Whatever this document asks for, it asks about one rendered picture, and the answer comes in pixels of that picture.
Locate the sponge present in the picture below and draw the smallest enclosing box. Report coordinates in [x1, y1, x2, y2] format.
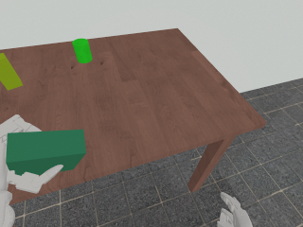
[6, 130, 86, 176]

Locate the right robot hand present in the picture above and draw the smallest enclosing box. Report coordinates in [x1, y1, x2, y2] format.
[217, 192, 253, 227]

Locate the left robot hand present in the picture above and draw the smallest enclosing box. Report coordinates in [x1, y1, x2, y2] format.
[0, 114, 63, 194]

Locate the table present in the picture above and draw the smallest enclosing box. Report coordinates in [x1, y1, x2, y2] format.
[0, 28, 267, 227]

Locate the left robot forearm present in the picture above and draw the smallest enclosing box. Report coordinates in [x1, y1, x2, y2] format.
[0, 190, 15, 227]

